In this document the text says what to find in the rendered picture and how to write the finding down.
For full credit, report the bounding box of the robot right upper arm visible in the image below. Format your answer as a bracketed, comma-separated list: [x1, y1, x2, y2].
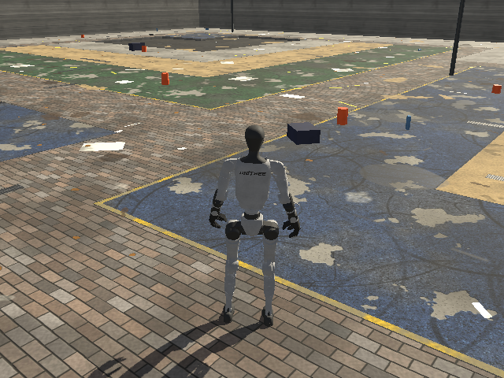
[270, 160, 291, 204]

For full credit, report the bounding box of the robot left upper arm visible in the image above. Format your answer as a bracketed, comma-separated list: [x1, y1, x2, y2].
[215, 158, 237, 201]

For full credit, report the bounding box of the left robot shin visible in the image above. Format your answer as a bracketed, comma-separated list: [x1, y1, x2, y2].
[224, 260, 236, 312]

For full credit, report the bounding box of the right robot foot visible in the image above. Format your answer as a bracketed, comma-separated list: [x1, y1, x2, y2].
[262, 306, 274, 327]

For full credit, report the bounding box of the right robot forearm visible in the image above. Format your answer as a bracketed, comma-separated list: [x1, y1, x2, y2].
[283, 192, 298, 223]

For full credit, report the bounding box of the robot left hand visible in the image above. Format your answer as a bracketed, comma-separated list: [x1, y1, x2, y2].
[209, 213, 227, 228]

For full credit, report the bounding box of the robot right hand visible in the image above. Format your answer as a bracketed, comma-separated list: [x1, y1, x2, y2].
[282, 219, 301, 238]

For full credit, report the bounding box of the left robot forearm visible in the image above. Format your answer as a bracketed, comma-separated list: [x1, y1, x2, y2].
[210, 189, 224, 216]

